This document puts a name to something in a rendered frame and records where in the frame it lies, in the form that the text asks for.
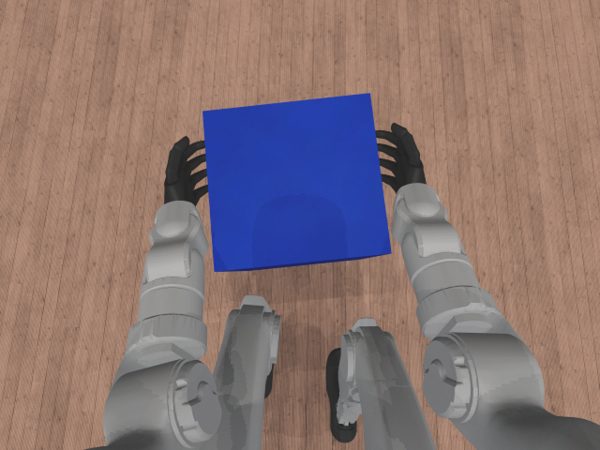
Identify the robot left thigh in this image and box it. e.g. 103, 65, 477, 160
199, 305, 281, 450

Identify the left robot forearm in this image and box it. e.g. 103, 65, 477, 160
103, 201, 209, 439

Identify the robot right thigh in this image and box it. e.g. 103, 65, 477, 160
341, 326, 436, 450

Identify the right robot forearm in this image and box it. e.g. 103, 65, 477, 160
391, 183, 545, 395

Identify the left robot hand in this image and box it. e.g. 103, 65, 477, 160
164, 136, 208, 206

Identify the robot thigh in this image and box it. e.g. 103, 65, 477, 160
341, 326, 436, 450
199, 305, 281, 450

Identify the carton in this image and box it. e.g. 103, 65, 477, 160
202, 93, 392, 272

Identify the right robot upper arm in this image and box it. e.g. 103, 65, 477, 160
422, 332, 600, 450

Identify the left robot upper arm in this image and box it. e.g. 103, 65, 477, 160
85, 358, 222, 450

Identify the right robot hand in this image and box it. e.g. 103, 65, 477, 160
375, 123, 427, 195

